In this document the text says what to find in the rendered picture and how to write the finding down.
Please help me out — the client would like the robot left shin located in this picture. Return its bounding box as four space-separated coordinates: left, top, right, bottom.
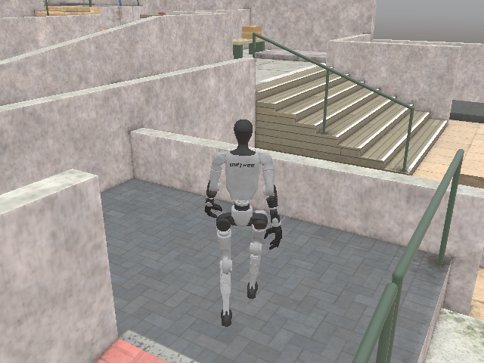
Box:
219 260 231 315

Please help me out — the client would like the right robot hand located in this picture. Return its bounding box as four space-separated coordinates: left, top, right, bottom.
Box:
264 226 282 250

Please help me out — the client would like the right robot forearm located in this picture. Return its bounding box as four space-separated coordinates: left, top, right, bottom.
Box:
266 185 281 227

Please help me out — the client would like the humanoid robot head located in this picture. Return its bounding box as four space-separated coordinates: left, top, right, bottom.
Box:
230 119 256 156

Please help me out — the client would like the right robot upper arm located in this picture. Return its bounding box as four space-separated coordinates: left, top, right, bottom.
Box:
259 152 275 196

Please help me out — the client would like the left robot forearm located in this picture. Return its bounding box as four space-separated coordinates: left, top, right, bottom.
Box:
205 180 217 206

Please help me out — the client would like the left robot upper arm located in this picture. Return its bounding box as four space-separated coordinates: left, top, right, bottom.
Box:
209 151 227 191

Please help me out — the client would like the left robot hand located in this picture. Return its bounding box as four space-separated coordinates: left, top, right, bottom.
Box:
204 203 222 218

